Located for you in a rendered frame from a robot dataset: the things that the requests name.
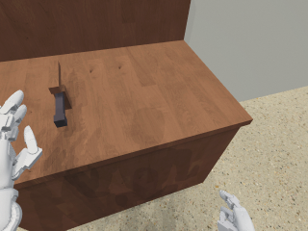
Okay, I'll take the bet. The counter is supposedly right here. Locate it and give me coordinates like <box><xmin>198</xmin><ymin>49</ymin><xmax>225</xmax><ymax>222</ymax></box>
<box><xmin>0</xmin><ymin>0</ymin><xmax>253</xmax><ymax>231</ymax></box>

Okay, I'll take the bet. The tap lever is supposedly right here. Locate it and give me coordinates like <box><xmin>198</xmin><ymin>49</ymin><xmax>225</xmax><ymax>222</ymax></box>
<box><xmin>53</xmin><ymin>92</ymin><xmax>67</xmax><ymax>128</ymax></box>

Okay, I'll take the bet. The right robot hand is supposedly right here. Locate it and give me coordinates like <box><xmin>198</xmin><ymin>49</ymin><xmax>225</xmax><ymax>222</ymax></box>
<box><xmin>218</xmin><ymin>190</ymin><xmax>255</xmax><ymax>231</ymax></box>

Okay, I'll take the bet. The robot left forearm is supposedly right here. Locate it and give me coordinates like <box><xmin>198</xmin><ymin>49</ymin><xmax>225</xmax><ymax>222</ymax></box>
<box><xmin>0</xmin><ymin>188</ymin><xmax>22</xmax><ymax>231</ymax></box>

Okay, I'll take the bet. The left robot hand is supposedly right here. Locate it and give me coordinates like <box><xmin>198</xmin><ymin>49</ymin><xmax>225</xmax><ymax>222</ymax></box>
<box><xmin>0</xmin><ymin>90</ymin><xmax>42</xmax><ymax>190</ymax></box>

